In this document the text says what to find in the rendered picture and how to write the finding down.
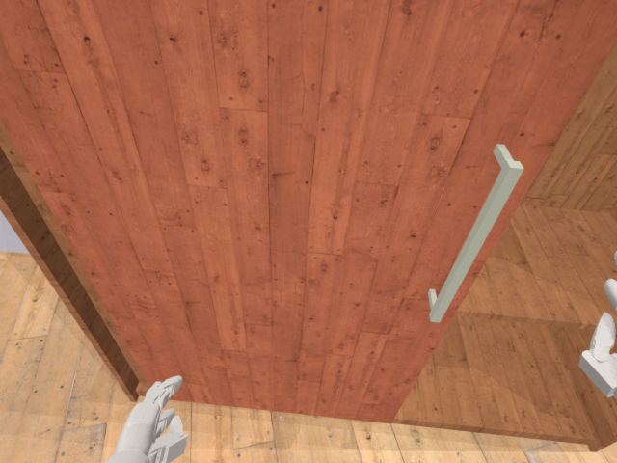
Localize robot left hand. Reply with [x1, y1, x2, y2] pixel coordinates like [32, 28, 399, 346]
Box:
[114, 375, 188, 463]

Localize handle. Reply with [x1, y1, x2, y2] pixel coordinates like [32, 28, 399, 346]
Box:
[428, 144, 524, 323]

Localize robot right hand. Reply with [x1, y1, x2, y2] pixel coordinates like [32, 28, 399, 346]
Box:
[578, 251, 617, 399]

